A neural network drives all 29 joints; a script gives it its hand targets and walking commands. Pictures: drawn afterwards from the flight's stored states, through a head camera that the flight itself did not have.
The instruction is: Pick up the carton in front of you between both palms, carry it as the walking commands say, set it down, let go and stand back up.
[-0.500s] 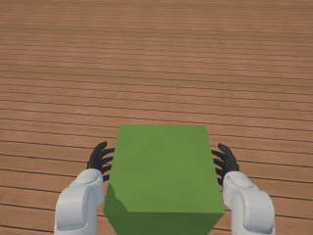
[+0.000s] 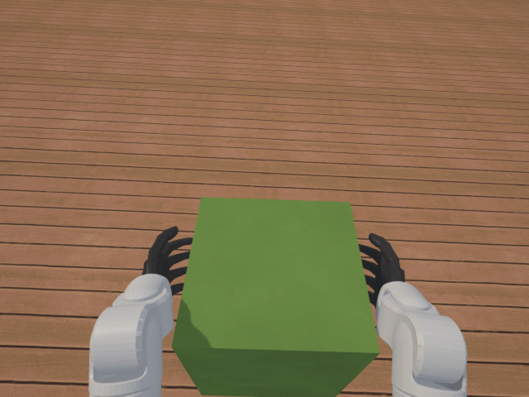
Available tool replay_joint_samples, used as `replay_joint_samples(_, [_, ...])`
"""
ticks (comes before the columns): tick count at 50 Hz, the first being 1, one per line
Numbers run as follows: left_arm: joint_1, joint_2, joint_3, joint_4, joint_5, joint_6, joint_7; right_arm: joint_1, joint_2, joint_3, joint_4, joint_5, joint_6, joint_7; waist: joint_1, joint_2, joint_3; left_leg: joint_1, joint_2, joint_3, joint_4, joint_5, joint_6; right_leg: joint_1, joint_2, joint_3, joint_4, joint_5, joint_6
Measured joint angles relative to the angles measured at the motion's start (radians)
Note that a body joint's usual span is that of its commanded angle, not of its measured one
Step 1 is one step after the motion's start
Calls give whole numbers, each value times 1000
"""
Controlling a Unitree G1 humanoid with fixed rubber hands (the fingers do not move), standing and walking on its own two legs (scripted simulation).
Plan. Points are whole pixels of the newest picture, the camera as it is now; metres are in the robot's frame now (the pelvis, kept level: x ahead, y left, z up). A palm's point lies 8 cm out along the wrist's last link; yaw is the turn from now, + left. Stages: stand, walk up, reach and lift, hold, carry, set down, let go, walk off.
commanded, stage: carry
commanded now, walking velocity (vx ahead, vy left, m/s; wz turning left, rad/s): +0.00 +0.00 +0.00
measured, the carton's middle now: (271, 304) +0.26 +0.00 +0.02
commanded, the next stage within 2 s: none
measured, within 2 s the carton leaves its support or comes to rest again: neither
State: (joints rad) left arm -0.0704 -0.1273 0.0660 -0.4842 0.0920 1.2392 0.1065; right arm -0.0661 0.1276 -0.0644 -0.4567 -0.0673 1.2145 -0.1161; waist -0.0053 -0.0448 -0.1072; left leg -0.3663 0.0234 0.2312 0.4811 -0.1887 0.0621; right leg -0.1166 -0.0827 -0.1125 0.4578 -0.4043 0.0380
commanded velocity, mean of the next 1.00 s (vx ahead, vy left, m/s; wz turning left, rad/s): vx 0.00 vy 0.00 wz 0.00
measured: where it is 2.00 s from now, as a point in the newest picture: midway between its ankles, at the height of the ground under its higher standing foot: outside the picture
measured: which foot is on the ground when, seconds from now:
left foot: down 0.00-1.00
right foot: down 0.00-1.00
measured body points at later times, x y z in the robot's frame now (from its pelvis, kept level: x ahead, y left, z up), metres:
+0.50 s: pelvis +0.00 -0.01 -0.01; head -0.02 -0.01 +0.44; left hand +0.26 +0.14 +0.08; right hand +0.25 -0.17 +0.08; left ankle +0.04 +0.09 -0.73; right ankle -0.11 -0.12 -0.73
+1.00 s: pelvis -0.04 -0.02 +0.00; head -0.06 -0.01 +0.45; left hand +0.23 +0.13 +0.06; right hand +0.23 -0.18 +0.06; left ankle +0.04 +0.09 -0.73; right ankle -0.11 -0.12 -0.73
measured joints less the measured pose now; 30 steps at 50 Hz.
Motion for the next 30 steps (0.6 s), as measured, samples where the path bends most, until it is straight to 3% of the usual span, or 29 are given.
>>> replay_joint_samples(14, [20, 0, -3, 8, -10, -18, 1, 12, 0, 6, -4, -6, 0, 0, 3, 25, -13, -18, 30, -12, 99, -74, -22, 5, 8, -29, 45, -49, -8])
replay_joint_samples(30, [17, 0, -3, 20, -8, 0, 1, 12, -1, 3, 4, -9, 19, 0, 4, 32, -8, -3, 47, -18, 82, -34, -28, 9, 23, -39, 54, -29, -25])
